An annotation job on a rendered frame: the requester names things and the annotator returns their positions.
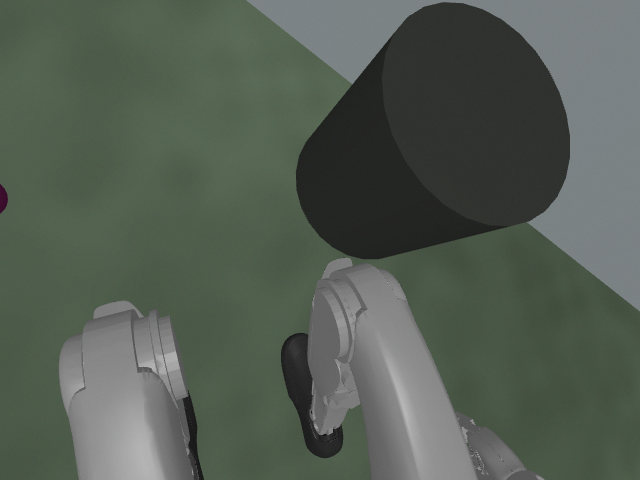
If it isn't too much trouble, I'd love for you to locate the left robot foot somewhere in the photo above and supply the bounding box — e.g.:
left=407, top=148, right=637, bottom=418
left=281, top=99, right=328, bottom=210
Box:
left=183, top=391, right=204, bottom=480

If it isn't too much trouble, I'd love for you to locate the right robot foot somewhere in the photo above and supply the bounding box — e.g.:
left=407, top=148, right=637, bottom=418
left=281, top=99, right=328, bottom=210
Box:
left=281, top=333, right=343, bottom=458

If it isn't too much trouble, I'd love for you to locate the right robot hand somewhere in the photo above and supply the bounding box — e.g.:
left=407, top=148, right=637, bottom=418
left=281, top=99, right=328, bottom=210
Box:
left=455, top=412, right=527, bottom=480

